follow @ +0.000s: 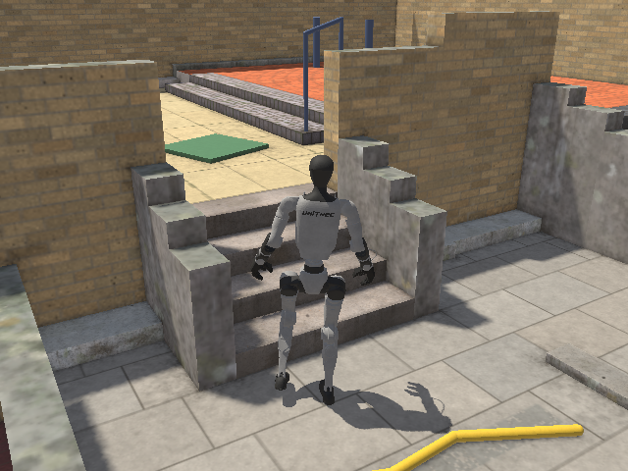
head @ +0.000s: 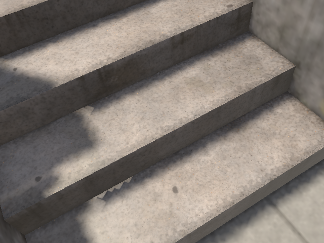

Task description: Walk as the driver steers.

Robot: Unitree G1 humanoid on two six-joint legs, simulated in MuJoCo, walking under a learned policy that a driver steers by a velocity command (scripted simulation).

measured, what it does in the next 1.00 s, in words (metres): steps on the spot: left foot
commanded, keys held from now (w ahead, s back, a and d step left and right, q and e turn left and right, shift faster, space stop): no key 0.96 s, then w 0.04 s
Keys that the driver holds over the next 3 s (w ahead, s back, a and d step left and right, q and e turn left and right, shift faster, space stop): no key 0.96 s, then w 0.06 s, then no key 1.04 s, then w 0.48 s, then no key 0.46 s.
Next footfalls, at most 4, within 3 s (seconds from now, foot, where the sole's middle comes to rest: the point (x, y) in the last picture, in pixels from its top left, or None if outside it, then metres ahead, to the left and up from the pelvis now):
0.24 left None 0.06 0.15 -0.78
2.90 left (158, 219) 0.49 0.10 -0.63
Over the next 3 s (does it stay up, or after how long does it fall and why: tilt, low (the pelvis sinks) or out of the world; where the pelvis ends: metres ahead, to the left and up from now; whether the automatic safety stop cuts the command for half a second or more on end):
stays up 0.32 0.06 0.03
